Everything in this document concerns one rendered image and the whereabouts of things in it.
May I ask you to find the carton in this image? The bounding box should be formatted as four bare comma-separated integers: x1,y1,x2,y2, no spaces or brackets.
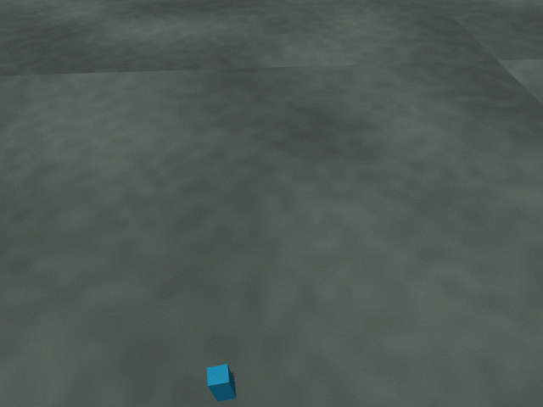
207,364,236,402

